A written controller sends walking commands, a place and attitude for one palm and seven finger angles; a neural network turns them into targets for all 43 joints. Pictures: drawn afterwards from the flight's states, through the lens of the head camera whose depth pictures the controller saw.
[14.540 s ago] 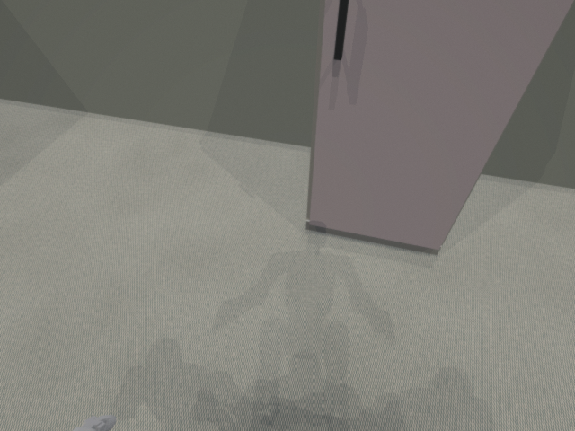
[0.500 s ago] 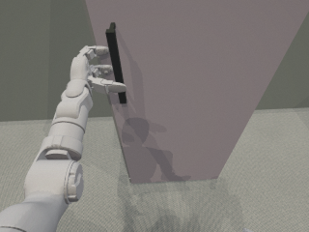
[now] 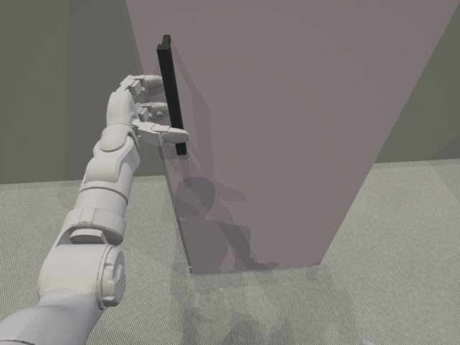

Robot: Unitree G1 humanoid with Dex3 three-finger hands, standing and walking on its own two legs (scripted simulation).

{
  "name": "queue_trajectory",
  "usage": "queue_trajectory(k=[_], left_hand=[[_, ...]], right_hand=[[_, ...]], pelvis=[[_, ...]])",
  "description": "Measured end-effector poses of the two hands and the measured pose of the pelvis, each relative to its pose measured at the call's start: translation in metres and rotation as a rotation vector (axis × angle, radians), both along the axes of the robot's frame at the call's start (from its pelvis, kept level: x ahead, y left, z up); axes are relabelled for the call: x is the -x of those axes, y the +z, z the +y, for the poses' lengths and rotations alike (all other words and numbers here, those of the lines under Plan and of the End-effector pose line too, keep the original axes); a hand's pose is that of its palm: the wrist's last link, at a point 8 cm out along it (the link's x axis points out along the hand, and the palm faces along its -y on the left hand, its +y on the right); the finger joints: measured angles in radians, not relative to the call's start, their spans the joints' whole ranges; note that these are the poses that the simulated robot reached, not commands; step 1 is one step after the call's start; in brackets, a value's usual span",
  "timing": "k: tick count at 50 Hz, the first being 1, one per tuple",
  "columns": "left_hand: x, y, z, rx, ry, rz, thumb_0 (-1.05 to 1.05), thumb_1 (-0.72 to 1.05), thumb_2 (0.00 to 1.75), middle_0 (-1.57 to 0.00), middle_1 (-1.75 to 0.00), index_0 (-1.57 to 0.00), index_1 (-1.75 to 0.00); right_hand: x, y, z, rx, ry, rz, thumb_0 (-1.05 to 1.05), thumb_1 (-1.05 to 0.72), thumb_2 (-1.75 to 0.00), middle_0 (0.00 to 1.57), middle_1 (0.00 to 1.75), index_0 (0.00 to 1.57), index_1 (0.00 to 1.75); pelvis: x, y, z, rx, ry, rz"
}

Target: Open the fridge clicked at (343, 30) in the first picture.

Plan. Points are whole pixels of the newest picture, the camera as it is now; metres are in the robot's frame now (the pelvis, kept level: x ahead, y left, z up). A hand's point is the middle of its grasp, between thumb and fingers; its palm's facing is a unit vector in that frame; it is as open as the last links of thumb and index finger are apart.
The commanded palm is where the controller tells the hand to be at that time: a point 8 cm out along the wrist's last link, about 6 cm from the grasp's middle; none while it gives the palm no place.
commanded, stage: slide the fingers in behind the handle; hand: left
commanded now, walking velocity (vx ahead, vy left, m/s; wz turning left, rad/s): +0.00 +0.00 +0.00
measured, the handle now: (175, 101) +0.50 +0.11 +0.19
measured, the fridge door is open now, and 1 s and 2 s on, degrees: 0 0 0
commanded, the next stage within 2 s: grip the handle and tug to test in 1.34 s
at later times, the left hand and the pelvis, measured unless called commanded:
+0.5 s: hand (169, 113) +0.45 +0.11 +0.20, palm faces +0.09 -1.00 +0.02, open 14.0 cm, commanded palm +0.43 +0.16 +0.19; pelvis +0.01 +0.00 +0.00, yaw +0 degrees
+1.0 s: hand (187, 112) +0.45 +0.08 +0.20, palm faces +0.11 -0.99 +0.01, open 14.0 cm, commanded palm +0.42 +0.13 +0.19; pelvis +0.01 -0.02 +0.00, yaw +1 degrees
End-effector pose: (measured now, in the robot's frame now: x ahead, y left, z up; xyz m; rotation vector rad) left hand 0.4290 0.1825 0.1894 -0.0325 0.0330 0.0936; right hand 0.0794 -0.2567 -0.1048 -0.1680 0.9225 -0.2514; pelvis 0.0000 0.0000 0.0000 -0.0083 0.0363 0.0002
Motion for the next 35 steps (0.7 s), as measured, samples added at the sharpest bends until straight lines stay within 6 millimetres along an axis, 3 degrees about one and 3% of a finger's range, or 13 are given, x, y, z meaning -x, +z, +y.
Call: queue_trajectory(k=[16, 35], left_hand=[[0.003, 0.004, -0.007, -0.006, 0.006, 0.006, -0.01, -0.5, 0.3, -0.3, -1.2, -0.3, -1.2], [0.004, 0.009, -0.044, -0.008, -0.017, -0.005, -0.01, -0.5, 0.3, -0.3, -1.2, -0.3, -1.2]], right_hand=[[-0.036, 0.005, 0.009, -0.012, 0.038, -0.052, 0.01, -0.9, -0.9, 0.2, 0.3, 0.2, 0.3], [-0.036, 0.0, 0.003, -0.027, 0.034, -0.032, 0.01, -0.9, -0.9, 0.2, 0.3, 0.2, 0.3]], pelvis=[[-0.007, 0.001, 0.0, -0.003, 0.005, -0.009], [-0.011, 0.002, -0.007, -0.012, 0.004, -0.019]])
